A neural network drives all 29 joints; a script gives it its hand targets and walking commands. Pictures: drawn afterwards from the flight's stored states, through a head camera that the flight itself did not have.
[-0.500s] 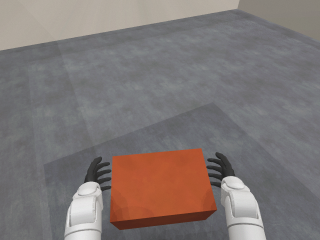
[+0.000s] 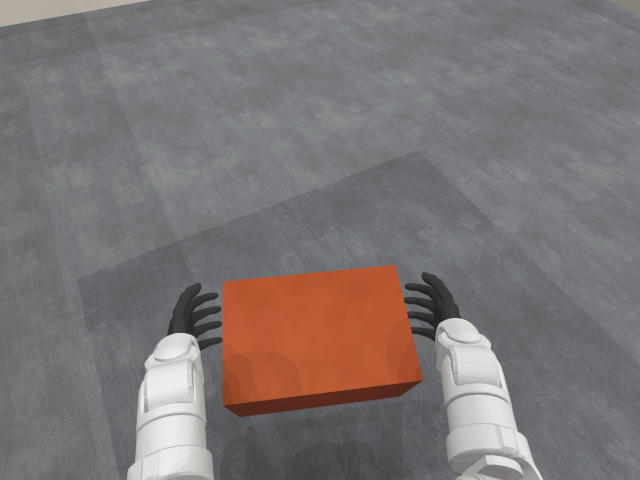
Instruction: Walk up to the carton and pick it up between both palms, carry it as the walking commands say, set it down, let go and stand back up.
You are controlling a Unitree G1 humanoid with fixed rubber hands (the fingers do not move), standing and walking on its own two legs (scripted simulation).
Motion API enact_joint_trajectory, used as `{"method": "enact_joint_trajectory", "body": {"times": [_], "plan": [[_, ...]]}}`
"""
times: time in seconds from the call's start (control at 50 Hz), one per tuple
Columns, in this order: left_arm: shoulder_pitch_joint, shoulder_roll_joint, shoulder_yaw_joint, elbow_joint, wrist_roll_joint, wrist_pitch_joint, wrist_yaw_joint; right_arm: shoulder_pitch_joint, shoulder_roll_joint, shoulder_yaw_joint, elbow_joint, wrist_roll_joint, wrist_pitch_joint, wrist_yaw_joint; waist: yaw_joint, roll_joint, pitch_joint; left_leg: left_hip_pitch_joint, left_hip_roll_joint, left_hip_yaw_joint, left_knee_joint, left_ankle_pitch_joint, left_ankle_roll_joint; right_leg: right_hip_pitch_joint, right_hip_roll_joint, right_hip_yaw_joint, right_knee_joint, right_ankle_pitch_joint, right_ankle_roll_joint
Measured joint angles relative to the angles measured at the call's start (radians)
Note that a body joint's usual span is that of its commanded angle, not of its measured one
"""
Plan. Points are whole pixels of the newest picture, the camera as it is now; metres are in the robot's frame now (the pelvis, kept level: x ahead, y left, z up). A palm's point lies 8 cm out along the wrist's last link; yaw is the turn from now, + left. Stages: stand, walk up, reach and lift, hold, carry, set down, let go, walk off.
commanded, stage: set down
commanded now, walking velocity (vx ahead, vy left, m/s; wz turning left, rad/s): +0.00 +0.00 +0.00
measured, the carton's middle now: (316, 342) +0.32 +0.04 -0.11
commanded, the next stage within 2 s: none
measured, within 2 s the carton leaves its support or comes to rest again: neither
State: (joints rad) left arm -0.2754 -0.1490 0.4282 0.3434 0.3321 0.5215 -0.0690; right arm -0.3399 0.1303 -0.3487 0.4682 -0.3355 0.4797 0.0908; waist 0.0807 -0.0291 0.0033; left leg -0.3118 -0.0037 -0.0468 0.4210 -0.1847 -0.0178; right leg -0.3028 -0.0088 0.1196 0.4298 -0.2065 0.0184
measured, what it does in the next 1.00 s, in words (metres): lowers itself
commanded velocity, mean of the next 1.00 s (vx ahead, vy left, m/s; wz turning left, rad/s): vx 0.00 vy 0.00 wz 0.00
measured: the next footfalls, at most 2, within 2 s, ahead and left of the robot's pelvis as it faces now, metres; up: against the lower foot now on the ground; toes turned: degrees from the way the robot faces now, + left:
none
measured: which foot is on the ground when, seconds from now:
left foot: down 0.00-1.00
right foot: down 0.00-1.00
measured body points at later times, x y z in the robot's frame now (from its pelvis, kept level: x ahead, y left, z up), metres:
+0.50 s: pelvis -0.03 -0.03 -0.04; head +0.12 -0.02 +0.38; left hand +0.29 +0.21 -0.11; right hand +0.34 -0.14 -0.11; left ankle +0.02 +0.13 -0.74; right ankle +0.01 -0.15 -0.74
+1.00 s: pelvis -0.05 -0.01 -0.12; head +0.16 +0.01 +0.28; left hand +0.33 +0.22 -0.20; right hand +0.38 -0.13 -0.20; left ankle +0.02 +0.13 -0.74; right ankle +0.01 -0.15 -0.74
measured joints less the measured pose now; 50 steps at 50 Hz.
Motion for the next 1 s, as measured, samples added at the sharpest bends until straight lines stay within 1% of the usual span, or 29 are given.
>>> {"method": "enact_joint_trajectory", "body": {"times": [0.08, 0.16, 0.2, 0.34, 0.44, 0.58, 0.72, 0.86, 1.0], "plan": [[0.017, -0.002, -0.008, 0.006, -0.019, -0.053, 0.007, 0.014, -0.006, 0.005, 0.005, 0.016, -0.05, -0.002, -0.002, 0.002, -0.023, -0.085, -0.002, 0.0, 0.032, -0.008, -0.001, -0.089, 0.005, 0.009, 0.038, -0.01, 0.005], [0.011, -0.002, 0.001, 0.011, -0.033, -0.099, 0.014, 0.021, -0.006, 0.017, 0.001, 0.037, -0.094, -0.015, 0.005, 0.001, -0.044, -0.175, 0.003, -0.003, 0.071, -0.017, -0.009, -0.181, 0.015, 0.013, 0.082, -0.019, 0.02], [0.004, -0.001, 0.01, 0.017, -0.036, -0.119, 0.012, 0.017, -0.003, 0.017, 0.001, 0.041, -0.11, -0.023, 0.008, 0.002, -0.056, -0.22, 0.006, -0.009, 0.093, -0.021, -0.015, -0.227, 0.021, 0.01, 0.107, -0.025, 0.021], [-0.062, 0.022, 0.048, 0.059, -0.033, -0.164, -0.023, -0.038, 0.014, -0.002, 0.01, 0.03, -0.14, -0.053, 0.011, 0.006, -0.079, -0.39, 0.016, -0.034, 0.183, -0.032, -0.036, -0.396, 0.043, -0.009, 0.203, -0.041, 0.005], [-0.121, 0.049, 0.072, 0.083, -0.035, -0.182, -0.05, -0.078, 0.028, -0.013, 0.002, 0.04, -0.149, -0.075, 0.011, -0.002, -0.088, -0.52, 0.018, -0.046, 0.256, -0.043, -0.04, -0.525, 0.057, -0.014, 0.277, -0.049, 0.0], [-0.2, 0.071, 0.094, 0.097, -0.047, -0.186, -0.061, -0.142, 0.034, -0.034, -0.008, 0.055, -0.151, -0.09, 0.013, -0.018, -0.127, -0.71, 0.011, -0.053, 0.375, -0.065, -0.046, -0.714, 0.066, -0.013, 0.39, -0.068, 0.006], [-0.269, 0.077, 0.099, 0.104, -0.055, -0.161, -0.05, -0.233, 0.009, -0.069, 0.022, 0.038, -0.134, -0.075, 0.002, -0.022, -0.175, -0.885, -0.008, -0.054, 0.498, -0.095, -0.044, -0.881, 0.065, -0.008, 0.504, -0.099, 0.023], [-0.298, 0.066, 0.093, 0.102, -0.056, -0.147, -0.025, -0.283, -0.026, -0.085, 0.052, 0.041, -0.125, -0.051, -0.009, -0.026, -0.224, -1.027, -0.023, -0.049, 0.596, -0.127, -0.033, -1.018, 0.067, 0.004, 0.597, -0.133, 0.036], [-0.304, 0.075, 0.08, 0.107, -0.071, -0.159, 0.0, -0.295, -0.04, -0.065, 0.067, 0.064, -0.138, -0.058, -0.017, -0.028, -0.273, -1.151, -0.03, -0.049, 0.686, -0.164, -0.033, -1.141, 0.075, 0.008, 0.686, -0.17, 0.042]]}}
